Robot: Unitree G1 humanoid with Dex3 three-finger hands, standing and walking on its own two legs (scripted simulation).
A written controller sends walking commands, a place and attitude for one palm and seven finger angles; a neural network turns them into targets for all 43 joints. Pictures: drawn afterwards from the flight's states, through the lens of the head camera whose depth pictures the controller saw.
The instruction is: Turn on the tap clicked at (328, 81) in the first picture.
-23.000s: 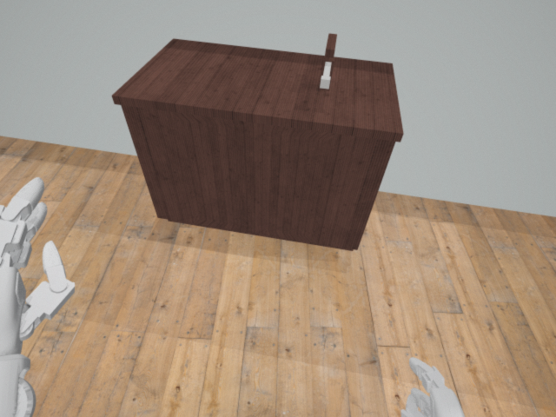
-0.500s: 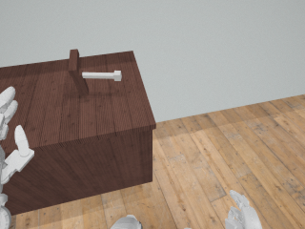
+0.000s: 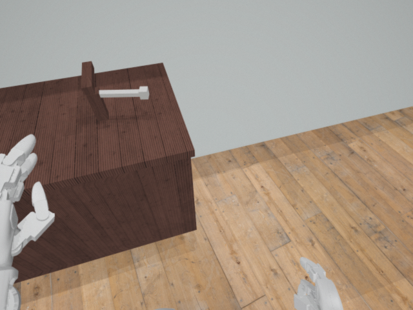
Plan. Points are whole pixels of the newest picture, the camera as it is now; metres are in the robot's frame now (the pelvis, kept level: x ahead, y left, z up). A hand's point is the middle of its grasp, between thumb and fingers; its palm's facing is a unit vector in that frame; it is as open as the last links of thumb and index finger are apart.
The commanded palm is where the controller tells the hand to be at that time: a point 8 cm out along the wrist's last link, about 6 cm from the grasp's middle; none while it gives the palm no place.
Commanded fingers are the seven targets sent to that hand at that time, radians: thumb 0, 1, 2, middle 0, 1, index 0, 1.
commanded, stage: stop stepping back and stand still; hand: left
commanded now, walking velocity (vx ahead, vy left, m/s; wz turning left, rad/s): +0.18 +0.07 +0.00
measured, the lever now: (144, 92) +0.69 +0.24 +0.01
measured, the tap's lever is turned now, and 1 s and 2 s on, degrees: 75 75 75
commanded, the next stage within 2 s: stand and check the lever's angle in 0.92 s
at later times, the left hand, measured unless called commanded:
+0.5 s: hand (21, 255) +0.16 +0.25 +0.15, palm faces +0.44 -0.84 -0.32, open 7.4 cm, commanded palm +0.10 +0.29 +0.17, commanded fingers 0.00 0.90 0.90 -0.20 -0.30 -0.20 -0.30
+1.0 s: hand (25, 237) +0.18 +0.26 +0.15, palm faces +0.42 -0.82 -0.40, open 7.4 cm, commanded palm +0.13 +0.29 +0.17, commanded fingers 0.00 0.90 0.90 -0.20 -0.30 -0.20 -0.30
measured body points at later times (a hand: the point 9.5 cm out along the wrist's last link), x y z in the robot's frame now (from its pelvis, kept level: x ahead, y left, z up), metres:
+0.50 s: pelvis -0.04 +0.01 -0.02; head -0.05 +0.00 +0.43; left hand +0.13 +0.29 +0.17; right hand +0.11 -0.23 -0.11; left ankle -0.04 +0.13 -0.74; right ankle +0.00 -0.09 -0.74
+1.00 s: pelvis -0.01 +0.00 +0.00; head +0.00 +0.00 +0.45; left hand +0.16 +0.30 +0.17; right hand +0.19 -0.23 -0.08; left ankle -0.04 +0.13 -0.74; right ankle -0.01 -0.09 -0.74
